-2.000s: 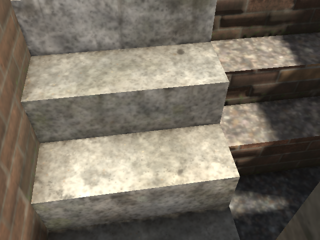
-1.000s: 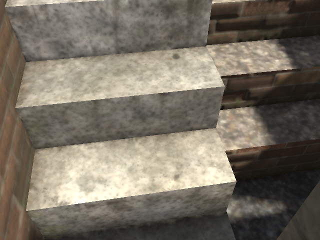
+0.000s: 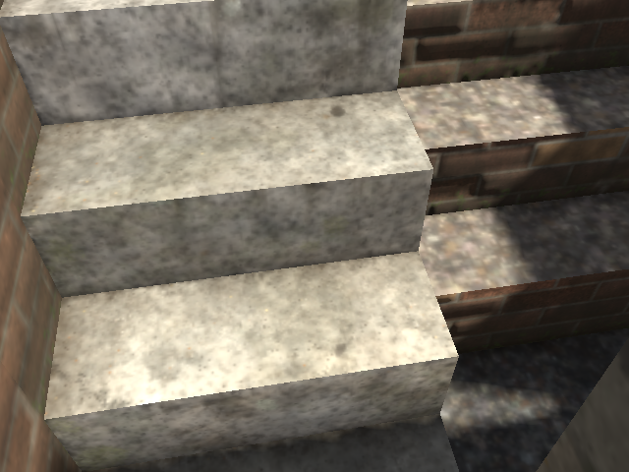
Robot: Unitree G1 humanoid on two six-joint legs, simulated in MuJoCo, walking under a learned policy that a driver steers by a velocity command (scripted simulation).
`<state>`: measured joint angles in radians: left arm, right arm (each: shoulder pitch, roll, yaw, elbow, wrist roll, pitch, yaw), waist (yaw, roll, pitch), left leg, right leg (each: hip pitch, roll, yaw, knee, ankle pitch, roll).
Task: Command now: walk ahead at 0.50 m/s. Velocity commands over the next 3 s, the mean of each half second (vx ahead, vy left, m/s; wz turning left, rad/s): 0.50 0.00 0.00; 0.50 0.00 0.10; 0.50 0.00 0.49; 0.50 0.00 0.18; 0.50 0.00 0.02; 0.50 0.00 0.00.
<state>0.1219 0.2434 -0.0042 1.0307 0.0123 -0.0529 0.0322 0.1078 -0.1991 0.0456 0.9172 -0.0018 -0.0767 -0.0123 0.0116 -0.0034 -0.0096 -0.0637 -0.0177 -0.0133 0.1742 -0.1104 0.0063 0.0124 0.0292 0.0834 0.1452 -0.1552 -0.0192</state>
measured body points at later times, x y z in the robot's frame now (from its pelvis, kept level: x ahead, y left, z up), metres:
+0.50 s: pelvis +0.00 +0.00 +0.00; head +0.00 +0.00 +0.45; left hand +0.11 +0.26 -0.13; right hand +0.14 -0.23 -0.12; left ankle -0.01 +0.11 -0.75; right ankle -0.05 -0.11 -0.75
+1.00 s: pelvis +0.00 +0.00 +0.00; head +0.00 +0.00 +0.45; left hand +0.10 +0.27 -0.13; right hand +0.14 -0.22 -0.13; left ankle -0.01 +0.12 -0.75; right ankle -0.05 -0.11 -0.75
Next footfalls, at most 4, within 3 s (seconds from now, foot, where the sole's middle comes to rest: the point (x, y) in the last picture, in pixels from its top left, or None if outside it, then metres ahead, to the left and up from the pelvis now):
none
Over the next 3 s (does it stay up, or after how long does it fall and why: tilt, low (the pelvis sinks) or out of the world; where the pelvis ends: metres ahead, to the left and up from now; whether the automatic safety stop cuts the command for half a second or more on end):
stays up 0.02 0.03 0.00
